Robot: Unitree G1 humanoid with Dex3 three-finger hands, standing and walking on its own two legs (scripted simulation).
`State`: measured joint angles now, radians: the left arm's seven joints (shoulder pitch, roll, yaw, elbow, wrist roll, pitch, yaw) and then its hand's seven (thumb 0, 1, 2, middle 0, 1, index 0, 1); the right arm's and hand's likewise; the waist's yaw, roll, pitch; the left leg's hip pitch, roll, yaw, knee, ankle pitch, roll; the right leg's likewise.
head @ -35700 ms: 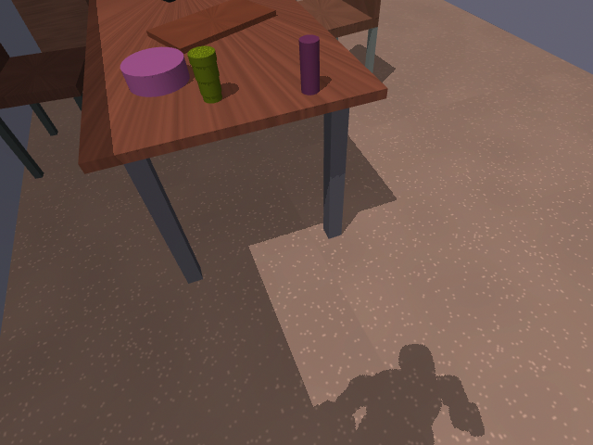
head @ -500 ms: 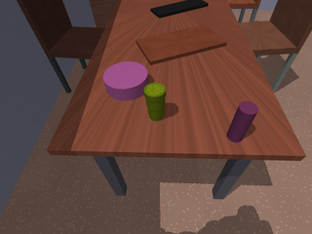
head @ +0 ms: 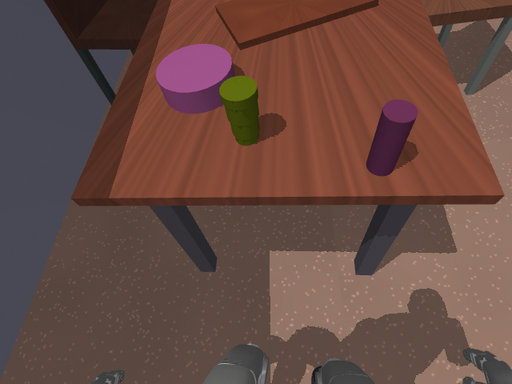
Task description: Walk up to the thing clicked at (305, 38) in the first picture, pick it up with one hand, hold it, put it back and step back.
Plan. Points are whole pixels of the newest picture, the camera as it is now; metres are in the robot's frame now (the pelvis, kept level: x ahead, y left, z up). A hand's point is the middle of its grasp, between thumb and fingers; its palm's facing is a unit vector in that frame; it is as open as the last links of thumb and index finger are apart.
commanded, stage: step back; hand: right
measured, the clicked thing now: (388, 141) +0.49 -0.18 +0.03
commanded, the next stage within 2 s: none
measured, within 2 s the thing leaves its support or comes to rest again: neither
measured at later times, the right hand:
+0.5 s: hand out of the picture -0.03 -0.23 -0.13, palm faces -0.11 +0.90 -0.43, open 7.4 cm
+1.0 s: hand out of the picture -0.17 -0.23 -0.16, palm faces -0.07 +0.92 -0.39, open 7.4 cm
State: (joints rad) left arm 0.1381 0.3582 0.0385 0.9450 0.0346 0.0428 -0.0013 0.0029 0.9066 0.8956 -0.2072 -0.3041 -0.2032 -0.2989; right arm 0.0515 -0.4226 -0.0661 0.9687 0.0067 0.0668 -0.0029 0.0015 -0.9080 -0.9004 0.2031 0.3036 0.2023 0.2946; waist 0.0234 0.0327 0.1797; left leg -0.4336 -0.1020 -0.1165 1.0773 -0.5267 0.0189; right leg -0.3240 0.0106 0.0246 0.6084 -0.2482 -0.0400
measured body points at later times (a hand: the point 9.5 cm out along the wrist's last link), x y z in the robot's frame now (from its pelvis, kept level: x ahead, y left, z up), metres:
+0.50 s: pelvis -0.12 +0.04 +0.01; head -0.07 +0.07 +0.45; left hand -0.03 +0.36 -0.12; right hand -0.03 -0.27 -0.10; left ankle -0.11 +0.14 -0.73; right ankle -0.14 -0.11 -0.63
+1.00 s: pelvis -0.26 +0.04 -0.01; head -0.20 +0.03 +0.44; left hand -0.13 +0.35 -0.11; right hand -0.17 -0.28 -0.13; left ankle -0.31 +0.16 -0.71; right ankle -0.20 -0.09 -0.73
